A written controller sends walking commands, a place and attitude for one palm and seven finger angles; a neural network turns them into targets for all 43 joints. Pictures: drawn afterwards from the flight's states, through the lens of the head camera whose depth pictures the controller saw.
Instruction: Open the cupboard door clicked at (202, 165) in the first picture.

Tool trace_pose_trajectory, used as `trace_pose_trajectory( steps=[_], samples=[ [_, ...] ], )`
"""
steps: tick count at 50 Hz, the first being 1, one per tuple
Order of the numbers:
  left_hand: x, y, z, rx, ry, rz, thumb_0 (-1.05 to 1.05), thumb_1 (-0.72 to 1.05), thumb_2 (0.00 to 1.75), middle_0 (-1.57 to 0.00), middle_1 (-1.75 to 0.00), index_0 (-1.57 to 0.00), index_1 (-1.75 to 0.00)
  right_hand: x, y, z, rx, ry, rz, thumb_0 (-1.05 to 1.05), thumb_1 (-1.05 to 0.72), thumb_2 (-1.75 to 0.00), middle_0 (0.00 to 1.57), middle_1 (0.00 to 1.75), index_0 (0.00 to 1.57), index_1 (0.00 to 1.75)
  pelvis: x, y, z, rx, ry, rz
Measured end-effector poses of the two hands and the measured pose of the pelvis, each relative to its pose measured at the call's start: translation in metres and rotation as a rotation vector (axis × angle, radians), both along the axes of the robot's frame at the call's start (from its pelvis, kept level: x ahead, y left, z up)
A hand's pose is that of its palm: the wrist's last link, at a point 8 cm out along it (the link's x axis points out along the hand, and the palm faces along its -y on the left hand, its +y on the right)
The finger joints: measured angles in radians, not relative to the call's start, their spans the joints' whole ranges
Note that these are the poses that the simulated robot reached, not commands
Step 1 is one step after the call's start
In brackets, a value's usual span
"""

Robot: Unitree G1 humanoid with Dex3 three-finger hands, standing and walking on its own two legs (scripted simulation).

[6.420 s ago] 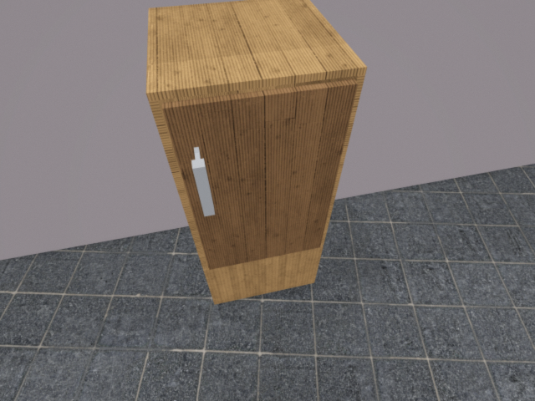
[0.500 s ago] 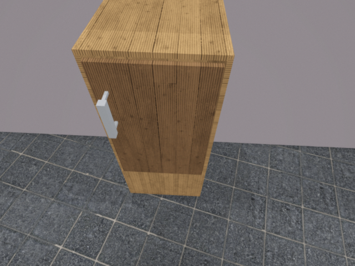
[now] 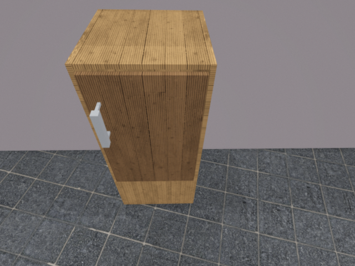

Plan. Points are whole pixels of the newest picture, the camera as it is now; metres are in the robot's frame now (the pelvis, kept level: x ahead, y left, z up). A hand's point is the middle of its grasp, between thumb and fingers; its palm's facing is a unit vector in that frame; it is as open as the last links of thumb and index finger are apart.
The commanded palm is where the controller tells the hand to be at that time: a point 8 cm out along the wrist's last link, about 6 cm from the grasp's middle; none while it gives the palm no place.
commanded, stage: come to a stop and stand still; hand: left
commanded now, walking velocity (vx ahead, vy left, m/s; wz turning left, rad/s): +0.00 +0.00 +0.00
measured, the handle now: (102, 125) +0.52 +0.26 -0.03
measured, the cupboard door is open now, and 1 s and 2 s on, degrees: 0 0 0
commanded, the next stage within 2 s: look again from close up in 0.40 s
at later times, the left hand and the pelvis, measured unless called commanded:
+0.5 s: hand out of the picture -0.03 +0.12 -0.17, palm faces +0.04 -0.99 -0.14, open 7.3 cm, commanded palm none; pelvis +0.01 -0.02 +0.00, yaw +1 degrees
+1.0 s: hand out of the picture +0.02 +0.19 -0.18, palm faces +0.02 -0.98 -0.21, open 7.3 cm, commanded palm none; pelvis -0.01 +0.02 -0.01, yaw +0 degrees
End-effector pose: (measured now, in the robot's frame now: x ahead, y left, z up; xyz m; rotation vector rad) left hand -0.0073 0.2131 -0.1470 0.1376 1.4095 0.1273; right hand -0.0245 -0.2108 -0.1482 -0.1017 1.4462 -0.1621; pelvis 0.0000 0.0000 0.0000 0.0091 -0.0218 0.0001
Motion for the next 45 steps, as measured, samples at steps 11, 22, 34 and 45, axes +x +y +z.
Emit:
trace_pose_trajectory(
  steps=[11,22,34,45],
  samples=[
    [-0.025,-0.036,-0.001,-0.051,0.052,0.035,0.01,0.92,0.90,-0.20,-0.30,-0.20,-0.30,-0.011,0.003,0.001,0.029,0.047,-0.005,0.00,-0.91,-0.90,0.20,0.30,0.20,0.30,0.002,-0.013,0.002,0.001,-0.002,0.003],
    [-0.032,-0.046,0.001,-0.042,0.067,0.057,0.00,0.91,0.90,-0.20,-0.30,-0.20,-0.30,0.006,-0.009,0.000,0.021,0.024,0.014,0.01,-0.92,-0.90,0.20,0.30,0.20,0.30,0.007,-0.022,0.002,0.004,0.005,0.006],
    [0.002,-0.011,0.001,0.053,-0.051,0.039,0.01,0.91,0.90,-0.20,-0.30,-0.20,-0.30,0.051,-0.032,-0.007,-0.034,-0.115,0.048,0.01,-0.92,-0.90,0.20,0.30,0.20,0.30,0.012,-0.017,-0.008,-0.011,0.005,0.034],
    [0.029,0.022,0.002,0.058,-0.156,-0.005,0.00,0.91,0.90,-0.20,-0.30,-0.20,-0.30,0.081,-0.014,0.006,-0.053,-0.242,0.072,0.00,-0.91,-0.90,0.20,0.30,0.20,0.30,0.000,0.004,-0.008,-0.013,-0.027,0.008]
  ],
)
